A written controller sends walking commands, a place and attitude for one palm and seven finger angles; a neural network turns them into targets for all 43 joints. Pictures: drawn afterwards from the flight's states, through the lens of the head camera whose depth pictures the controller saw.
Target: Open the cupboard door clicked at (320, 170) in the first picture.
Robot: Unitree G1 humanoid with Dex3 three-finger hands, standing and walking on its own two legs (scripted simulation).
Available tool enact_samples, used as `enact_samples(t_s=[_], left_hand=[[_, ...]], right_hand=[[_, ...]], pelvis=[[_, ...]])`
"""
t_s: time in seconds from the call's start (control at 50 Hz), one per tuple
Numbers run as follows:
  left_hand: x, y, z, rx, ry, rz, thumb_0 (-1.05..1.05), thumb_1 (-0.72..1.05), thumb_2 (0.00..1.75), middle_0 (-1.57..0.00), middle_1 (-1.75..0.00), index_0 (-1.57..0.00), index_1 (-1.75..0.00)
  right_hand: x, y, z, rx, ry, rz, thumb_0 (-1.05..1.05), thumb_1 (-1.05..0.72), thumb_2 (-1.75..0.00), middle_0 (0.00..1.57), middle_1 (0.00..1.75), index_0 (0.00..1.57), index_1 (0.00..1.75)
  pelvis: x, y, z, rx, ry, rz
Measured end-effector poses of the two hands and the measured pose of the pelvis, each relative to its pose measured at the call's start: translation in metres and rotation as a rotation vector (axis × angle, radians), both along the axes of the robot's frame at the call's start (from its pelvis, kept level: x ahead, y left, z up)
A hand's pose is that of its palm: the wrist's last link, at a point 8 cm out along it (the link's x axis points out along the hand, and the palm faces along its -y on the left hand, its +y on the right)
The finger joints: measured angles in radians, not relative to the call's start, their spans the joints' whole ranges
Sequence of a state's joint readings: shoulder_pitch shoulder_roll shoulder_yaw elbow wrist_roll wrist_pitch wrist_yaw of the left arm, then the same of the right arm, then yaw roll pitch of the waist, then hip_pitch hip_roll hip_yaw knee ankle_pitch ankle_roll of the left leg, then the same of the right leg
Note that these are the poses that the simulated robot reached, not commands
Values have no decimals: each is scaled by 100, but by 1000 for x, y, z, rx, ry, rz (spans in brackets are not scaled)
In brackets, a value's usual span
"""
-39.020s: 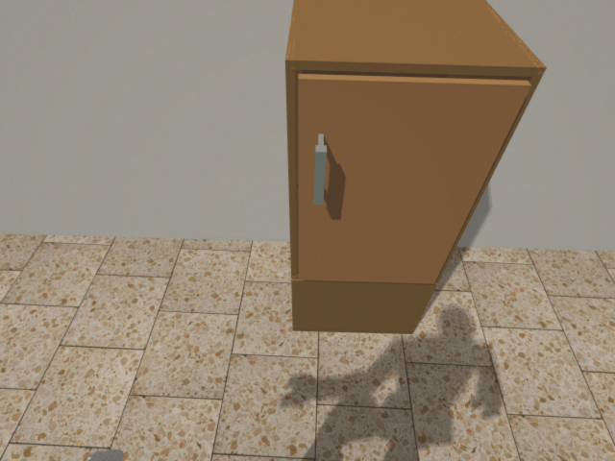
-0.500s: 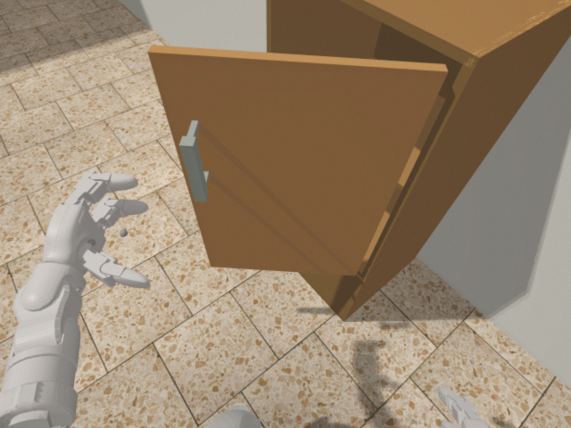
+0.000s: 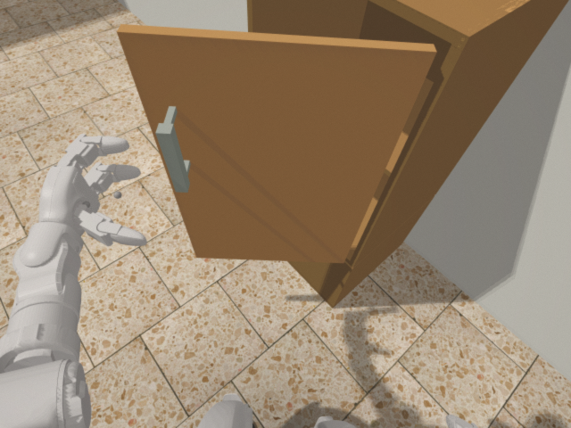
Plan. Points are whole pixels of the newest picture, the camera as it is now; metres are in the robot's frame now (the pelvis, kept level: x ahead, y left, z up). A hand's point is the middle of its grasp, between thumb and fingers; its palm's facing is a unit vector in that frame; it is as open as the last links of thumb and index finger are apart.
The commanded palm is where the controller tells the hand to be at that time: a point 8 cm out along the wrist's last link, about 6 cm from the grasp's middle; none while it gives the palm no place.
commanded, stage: move the hooked fingers beside the handle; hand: left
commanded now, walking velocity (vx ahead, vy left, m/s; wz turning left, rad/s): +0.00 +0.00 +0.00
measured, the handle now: (177, 151) +0.51 +0.17 +0.07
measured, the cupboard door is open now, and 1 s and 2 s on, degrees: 48 48 48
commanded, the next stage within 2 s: slide the fingers in behind the handle in 1.12 s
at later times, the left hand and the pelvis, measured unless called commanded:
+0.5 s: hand (135, 173) +0.46 +0.22 +0.07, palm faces -0.02 -1.00 +0.00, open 14.0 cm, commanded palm +0.43 +0.27 +0.07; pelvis +0.00 +0.00 -0.01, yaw -1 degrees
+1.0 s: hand (134, 180) +0.44 +0.22 +0.07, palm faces -0.01 -1.00 +0.00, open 14.0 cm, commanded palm +0.42 +0.26 +0.07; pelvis +0.00 +0.01 -0.01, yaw +0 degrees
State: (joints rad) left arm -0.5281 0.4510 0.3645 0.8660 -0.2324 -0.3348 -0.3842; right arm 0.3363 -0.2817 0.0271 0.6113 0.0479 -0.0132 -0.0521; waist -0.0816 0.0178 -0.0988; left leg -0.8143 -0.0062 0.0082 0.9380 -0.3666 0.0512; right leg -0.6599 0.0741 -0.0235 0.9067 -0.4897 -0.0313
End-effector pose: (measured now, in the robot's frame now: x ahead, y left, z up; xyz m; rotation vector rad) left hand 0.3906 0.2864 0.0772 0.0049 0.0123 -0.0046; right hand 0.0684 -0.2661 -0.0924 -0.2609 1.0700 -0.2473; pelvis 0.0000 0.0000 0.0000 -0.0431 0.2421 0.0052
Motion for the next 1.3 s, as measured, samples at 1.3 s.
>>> enact_samples(t_s=[1.3], left_hand=[[39, -22, -9, 4, 2, -6, -1, -50, 30, -30, -120, -30, -120]], right_hand=[[-33, 8, -15, 25, 138, -43, 1, -91, -90, 21, 30, 20, 30]], pelvis=[[-1, 6, -9, -13, 41, -4]])
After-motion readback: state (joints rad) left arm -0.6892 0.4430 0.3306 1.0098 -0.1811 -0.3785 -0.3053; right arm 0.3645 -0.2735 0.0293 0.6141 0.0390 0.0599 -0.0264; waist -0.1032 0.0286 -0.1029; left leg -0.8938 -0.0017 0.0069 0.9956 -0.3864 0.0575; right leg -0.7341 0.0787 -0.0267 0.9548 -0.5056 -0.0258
